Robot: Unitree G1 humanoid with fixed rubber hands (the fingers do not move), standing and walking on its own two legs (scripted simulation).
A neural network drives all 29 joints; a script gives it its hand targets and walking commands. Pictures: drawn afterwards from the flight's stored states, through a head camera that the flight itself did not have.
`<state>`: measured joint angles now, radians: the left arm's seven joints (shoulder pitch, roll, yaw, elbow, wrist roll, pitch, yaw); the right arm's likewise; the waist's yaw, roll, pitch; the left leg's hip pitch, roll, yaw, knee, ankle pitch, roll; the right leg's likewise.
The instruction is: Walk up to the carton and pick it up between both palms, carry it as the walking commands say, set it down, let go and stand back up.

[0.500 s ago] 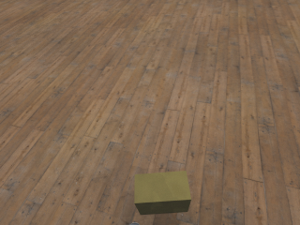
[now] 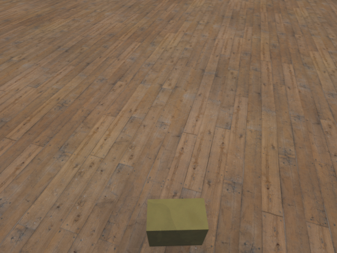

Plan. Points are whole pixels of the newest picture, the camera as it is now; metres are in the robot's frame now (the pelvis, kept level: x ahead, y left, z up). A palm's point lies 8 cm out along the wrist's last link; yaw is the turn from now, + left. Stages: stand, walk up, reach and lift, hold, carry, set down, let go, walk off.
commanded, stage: walk up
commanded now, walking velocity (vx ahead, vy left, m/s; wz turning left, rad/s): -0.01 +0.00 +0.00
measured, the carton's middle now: (175, 223) +0.44 -0.01 -0.65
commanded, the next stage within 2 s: stand in 0.06 s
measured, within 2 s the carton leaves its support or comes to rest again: neither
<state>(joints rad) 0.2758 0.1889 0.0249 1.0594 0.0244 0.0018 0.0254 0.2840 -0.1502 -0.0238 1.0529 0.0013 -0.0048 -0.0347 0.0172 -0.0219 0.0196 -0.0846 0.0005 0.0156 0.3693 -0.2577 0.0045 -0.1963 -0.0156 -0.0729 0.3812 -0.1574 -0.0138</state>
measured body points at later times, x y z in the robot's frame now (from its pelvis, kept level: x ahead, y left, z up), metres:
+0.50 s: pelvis -0.01 +0.00 -0.02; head +0.04 +0.00 +0.42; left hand +0.16 +0.25 -0.13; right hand +0.17 -0.23 -0.14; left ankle -0.04 +0.12 -0.74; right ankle +0.03 -0.11 -0.74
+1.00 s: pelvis -0.05 +0.02 -0.08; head +0.09 +0.02 +0.35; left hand +0.20 +0.24 -0.18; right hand +0.21 -0.23 -0.19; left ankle -0.03 +0.12 -0.74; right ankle +0.03 -0.11 -0.74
